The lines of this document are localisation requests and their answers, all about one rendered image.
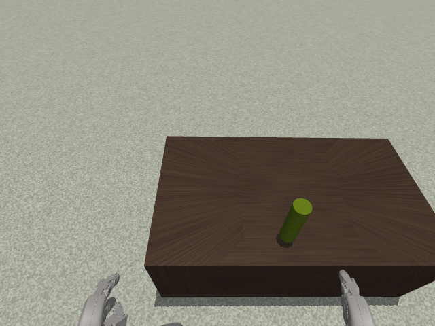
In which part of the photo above can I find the left robot hand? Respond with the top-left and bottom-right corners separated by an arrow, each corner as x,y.
77,273 -> 128,326

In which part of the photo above can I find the right robot hand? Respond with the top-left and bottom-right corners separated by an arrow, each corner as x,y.
339,270 -> 376,326

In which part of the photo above can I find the can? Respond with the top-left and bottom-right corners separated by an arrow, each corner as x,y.
279,198 -> 313,243

